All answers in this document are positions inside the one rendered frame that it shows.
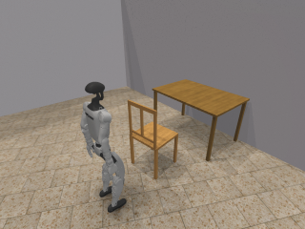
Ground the robot head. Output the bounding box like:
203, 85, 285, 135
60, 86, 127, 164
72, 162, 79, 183
85, 81, 105, 112

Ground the left robot forearm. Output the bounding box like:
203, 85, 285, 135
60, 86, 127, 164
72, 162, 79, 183
81, 128, 93, 145

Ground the left robot upper arm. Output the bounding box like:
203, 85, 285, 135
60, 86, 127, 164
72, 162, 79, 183
80, 101, 91, 130

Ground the right robot shin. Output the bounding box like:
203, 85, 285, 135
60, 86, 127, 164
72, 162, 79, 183
112, 178, 125, 207

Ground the chair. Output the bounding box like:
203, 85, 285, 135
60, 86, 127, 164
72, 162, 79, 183
127, 99, 178, 180

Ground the right robot upper arm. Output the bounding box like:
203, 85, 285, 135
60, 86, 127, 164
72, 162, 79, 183
97, 110, 112, 145

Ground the right robot hand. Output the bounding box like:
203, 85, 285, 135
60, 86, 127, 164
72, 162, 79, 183
107, 164, 119, 180

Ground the right robot forearm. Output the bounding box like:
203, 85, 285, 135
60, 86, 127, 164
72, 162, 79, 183
100, 138, 114, 167

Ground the left robot hand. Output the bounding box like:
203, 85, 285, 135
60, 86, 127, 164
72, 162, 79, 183
86, 143, 95, 157

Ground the table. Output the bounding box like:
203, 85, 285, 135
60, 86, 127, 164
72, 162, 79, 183
152, 79, 250, 161

